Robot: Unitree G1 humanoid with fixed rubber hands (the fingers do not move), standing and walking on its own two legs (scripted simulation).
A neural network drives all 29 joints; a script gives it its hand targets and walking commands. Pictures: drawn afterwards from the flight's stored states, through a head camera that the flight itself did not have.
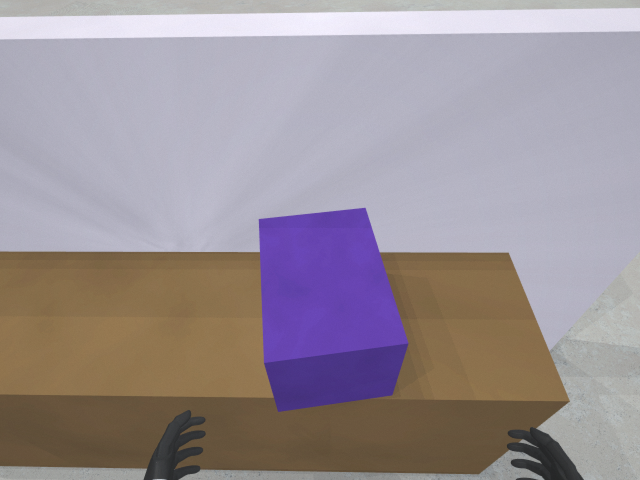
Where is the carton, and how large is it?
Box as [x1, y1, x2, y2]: [259, 208, 408, 411]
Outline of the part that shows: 365,208 259,219 264,364 278,411 392,394 408,343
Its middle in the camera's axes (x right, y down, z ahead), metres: +0.01 +0.11 +0.70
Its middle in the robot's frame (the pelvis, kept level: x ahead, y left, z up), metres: +0.45 +0.04 -0.12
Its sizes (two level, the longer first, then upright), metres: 0.287 0.204 0.193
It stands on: a pedestal, 0.56 m high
